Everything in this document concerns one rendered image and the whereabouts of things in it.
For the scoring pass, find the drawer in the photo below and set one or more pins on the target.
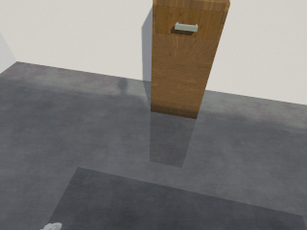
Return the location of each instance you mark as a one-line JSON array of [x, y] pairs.
[[208, 22]]

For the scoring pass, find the handle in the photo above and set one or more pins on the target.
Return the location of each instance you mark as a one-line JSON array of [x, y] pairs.
[[186, 27]]

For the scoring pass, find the cabinet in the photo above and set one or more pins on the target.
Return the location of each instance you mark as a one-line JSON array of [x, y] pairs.
[[181, 65]]

